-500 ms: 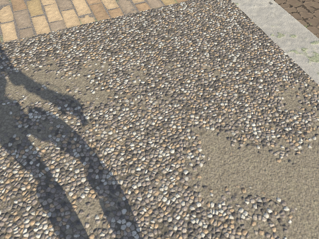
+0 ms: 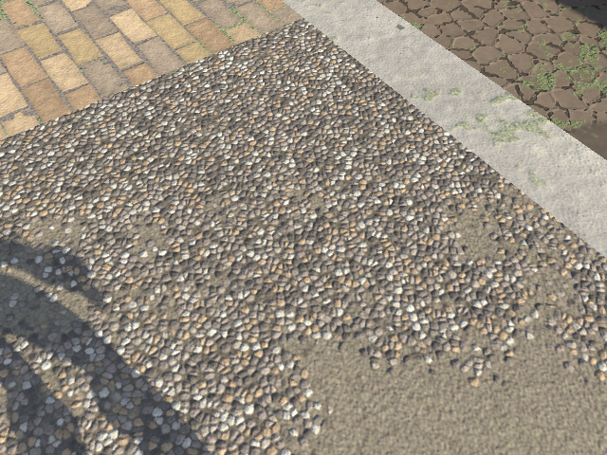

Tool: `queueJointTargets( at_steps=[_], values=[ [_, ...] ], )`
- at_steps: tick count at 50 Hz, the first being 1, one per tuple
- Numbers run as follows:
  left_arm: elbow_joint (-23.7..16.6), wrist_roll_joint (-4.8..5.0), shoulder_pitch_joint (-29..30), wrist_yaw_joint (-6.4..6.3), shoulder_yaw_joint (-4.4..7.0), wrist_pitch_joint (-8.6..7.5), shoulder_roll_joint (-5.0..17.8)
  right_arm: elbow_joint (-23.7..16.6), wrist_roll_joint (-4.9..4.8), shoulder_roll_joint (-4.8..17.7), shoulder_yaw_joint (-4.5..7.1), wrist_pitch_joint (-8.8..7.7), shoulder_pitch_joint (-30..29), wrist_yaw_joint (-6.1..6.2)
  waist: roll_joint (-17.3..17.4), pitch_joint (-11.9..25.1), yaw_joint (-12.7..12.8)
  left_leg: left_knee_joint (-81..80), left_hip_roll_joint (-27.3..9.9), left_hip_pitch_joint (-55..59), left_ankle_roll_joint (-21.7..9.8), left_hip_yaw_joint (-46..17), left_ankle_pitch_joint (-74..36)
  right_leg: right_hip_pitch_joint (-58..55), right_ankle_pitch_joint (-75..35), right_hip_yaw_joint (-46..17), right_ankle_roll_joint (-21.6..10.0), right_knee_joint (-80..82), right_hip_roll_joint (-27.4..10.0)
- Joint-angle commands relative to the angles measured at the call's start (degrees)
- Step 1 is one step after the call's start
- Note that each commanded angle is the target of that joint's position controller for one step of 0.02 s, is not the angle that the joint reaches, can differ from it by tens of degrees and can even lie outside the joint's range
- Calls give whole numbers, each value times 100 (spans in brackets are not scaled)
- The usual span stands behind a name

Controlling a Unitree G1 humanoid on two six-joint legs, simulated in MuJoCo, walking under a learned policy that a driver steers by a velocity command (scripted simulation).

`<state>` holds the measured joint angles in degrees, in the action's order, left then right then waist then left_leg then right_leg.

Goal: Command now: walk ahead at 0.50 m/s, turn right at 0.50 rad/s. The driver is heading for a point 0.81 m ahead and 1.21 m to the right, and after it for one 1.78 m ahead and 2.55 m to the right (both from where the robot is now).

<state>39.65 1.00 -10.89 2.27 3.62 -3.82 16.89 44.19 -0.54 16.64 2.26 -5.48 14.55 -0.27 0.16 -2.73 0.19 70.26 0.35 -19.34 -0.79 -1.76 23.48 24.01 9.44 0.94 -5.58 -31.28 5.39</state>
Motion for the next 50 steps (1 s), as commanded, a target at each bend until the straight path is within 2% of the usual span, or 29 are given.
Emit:
queueJointTargets(
  at_steps=[1, 4, 6, 9, 12, 14, 16, 17, 18, 19, 20, 21, 22, 23, 24, 26, 29, 35, 39, 41, 42, 43, 44, 45, 46, 47, 48, 49, 50],
  values=[
    [-371, -71, -394, -84, 159, -31, 632, -741, 106, 754, 186, -216, -407, -6, 11, 646, 56, -242, -547, -1901, 64, -413, -362, -2018, -969, -2514, -1239, 1604, -1633],
    [-387, -43, -303, -159, 193, -37, 737, -744, 151, 577, 150, -47, -214, 37, -166, 470, -129, -1053, -590, -1627, 356, -226, -528, -1236, -1618, -2038, -1277, 1809, -1436],
    [-347, -13, -369, -229, 241, -15, 891, -853, 170, 421, 79, -6, -573, 60, -223, 348, -35, -1881, -498, -1500, 510, -101, -1199, -859, -1607, -1676, -1136, 1839, -1205],
    [-258, 32, -584, -288, 259, 61, 930, -964, 134, 295, 22, -44, -1200, 27, -406, 343, 263, -3216, -203, -991, 560, -32, -2483, -643, -1074, -1445, -808, 1671, -897],
    [-145, 66, -881, -299, 264, 129, 930, -1075, 34, 426, 70, -107, -1547, -33, -511, 388, 415, -3840, -30, -788, 505, -157, -2670, -977, -598, -1866, -686, 1367, -1041],
    [-127, 66, -919, -312, 258, 158, 886, -1088, 12, 589, 151, -156, -1515, -69, -596, 415, 339, -4122, -10, -668, 370, -293, -2345, -1338, -326, -2281, -592, 1042, -1193],
    [-167, 40, -764, -313, 255, 179, 836, -995, -3, 704, 243, -210, -1088, -68, -749, 459, 45, -4365, -10, -112, 142, -240, -2030, -1403, -346, -2509, -446, 638, -1199],
    [-209, 14, -722, -302, 197, 169, 660, -894, 41, 832, 324, -236, -601, -35, -718, 718, -209, -4493, -133, 678, -40, -253, -1999, -1241, -509, -2369, -276, 114, -965],
    [-311, -53, -710, -276, 68, 138, 309, -841, 143, 1129, 417, -256, 201, 19, -192, 1415, -562, -4442, -1033, 2007, -421, -1081, -1652, -664, 12, -1918, -53, -1347, -629],
    [-489, 83, -1435, -277, -38, 82, 4, -638, 214, 1590, 538, -170, 745, 7, 1688, 2115, -294, -4924, -2290, 3783, -1350, -3649, -352, 1285, 2227, -1085, 327, -3201, 147],
    [-372, 133, -1468, -290, 41, 73, 544, -679, 75, 1139, 456, -141, 722, -27, 1475, 1857, -384, -5239, -2475, 3709, -1371, -4451, 921, 2080, 2354, -1171, 416, -4091, -299],
    [-402, 107, -924, -288, 140, 107, 873, -735, 55, 795, 363, -108, 506, 1, 879, 1160, -535, -5311, -2235, 3103, -1133, -3609, 881, 2279, 1818, -1117, 464, -4387, -501],
    [-468, 43, -598, -295, 152, 139, 853, -760, 100, 688, 312, -68, 246, 12, 478, 757, -471, -5349, -1991, 2463, -973, -2820, 129, 2141, 1407, -925, 502, -4352, -682],
    [-545, -8, -392, -277, 166, 137, 785, -717, 121, 572, 273, -44, 73, 17, 411, 440, -383, -5467, -1765, 1951, -934, -2263, -549, 2047, 1120, -909, 519, -4114, -829],
    [-572, 23, -402, -240, 177, 156, 695, -689, 151, 484, 236, -49, -18, 31, 558, 328, -250, -5599, -1595, 1607, -871, -1801, -973, 1812, 944, -883, 518, -3953, -976],
    [-572, 77, -466, -200, 148, 221, 486, -597, 112, 439, 238, -84, -60, 28, 705, 257, -160, -5846, -1454, 1314, -905, -1212, -1387, 1620, 827, -724, 550, -3706, -1072],
    [-697, 22, -172, -190, 96, 276, 320, -418, 96, 661, 320, -118, 4, 32, 498, 140, -160, -6070, -1569, 1319, -1049, -677, -2026, 1863, 466, -681, 655, -3142, -1164],
    [-835, 25, 664, -19, 14, 189, 161, -153, 60, 908, 373, -16, 119, 77, 352, -7, -431, -6079, -1435, 1623, -829, 488, -2656, 1599, -998, -278, 591, -1385, -1101],
    [-1047, 54, 1132, 108, 22, 185, 199, 29, -53, 1103, 434, 92, 342, 72, 372, -191, -507, -5897, -1632, 2128, -687, 824, -3094, 1420, -670, 36, 348, -693, -976],
    [-1081, 18, 975, 132, 110, 208, 366, 46, -109, 1263, 486, 158, 299, 95, 507, -7, -293, -5301, -1660, 2360, -572, 1060, -4790, 908, -89, 321, 111, -530, -683],
    [-1021, -2, 619, 121, 196, 233, 517, 41, -137, 1354, 516, 197, 276, 119, 594, 252, -52, -4680, -1628, 2395, -509, 1183, -5773, 364, 171, 485, -31, -482, -455],
    [-808, 7, -210, 88, 344, 253, 742, 21, -161, 1350, 509, 239, 191, 142, 504, 678, 442, -3607, -1476, 2125, -376, 1369, -6191, -752, -69, 591, -233, -131, -194],
    [-528, 29, -1256, -12, 541, 302, 1117, -38, -85, 1157, 429, 224, 257, 172, 196, 1199, 911, -2072, -1266, 970, -151, 1408, -5204, -2506, -276, 89, -484, -10, -305],
    [-507, 93, -1270, -102, 640, 294, 1820, -372, 211, 309, 157, 123, 699, 106, -1496, 1548, 326, 69, -289, -1681, 220, 1246, 215, -4441, 178, -2885, -1380, 251, -1872],
    [-729, 56, -1424, -67, 532, 181, 1590, -508, 58, 566, 130, -102, 374, 34, -1205, 2634, 591, 1048, 138, -2465, 229, -207, 1137, -4936, 1278, -5066, -1969, 1253, -2503],
    [-636, 4, -1275, -38, 417, 94, 1196, -671, -176, 941, 234, -219, -241, -18, -737, 1880, 733, 1032, -180, -2987, 130, -400, 555, -4520, 1052, -4277, -1612, 1425, -2326],
    [-610, 18, -1008, -44, 362, 50, 1033, -716, -161, 872, 188, -286, -383, -11, -472, 1278, 528, 551, -407, -2874, 49, -339, 53, -3692, 603, -3528, -1408, 1422, -2077],
    [-658, 8, -590, -55, 302, 41, 867, -640, -7, 853, 198, -299, -387, 33, -139, 915, 254, 54, -596, -2499, 79, -335, -250, -2856, -16, -2987, -1231, 1438, -1843],
    [-735, -49, -313, -71, 244, 33, 723, -606, 84, 918, 244, -250, -299, 44, -214, 761, 35, -280, -709, -2063, 116, -370, -442, -2251, -612, -2623, -1173, 1538, -1671]
  ],
)
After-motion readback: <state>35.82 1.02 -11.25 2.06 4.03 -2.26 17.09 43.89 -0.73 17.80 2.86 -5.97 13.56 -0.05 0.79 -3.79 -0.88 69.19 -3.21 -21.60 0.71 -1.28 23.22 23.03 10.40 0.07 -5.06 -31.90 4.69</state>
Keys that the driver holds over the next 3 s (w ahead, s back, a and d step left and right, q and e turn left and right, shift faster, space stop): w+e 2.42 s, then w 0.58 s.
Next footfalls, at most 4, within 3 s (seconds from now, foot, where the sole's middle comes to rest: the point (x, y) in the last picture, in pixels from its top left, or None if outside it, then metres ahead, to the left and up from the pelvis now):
0.36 left None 0.39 0.12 -0.76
0.88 right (425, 405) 0.55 -0.23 -0.76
1.36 left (411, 274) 0.89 -0.24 -0.76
1.86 right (559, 302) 0.81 -0.60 -0.76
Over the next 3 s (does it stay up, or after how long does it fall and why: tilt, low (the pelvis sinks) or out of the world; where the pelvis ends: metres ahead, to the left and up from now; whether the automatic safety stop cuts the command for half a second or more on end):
stays up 0.88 -0.83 0.01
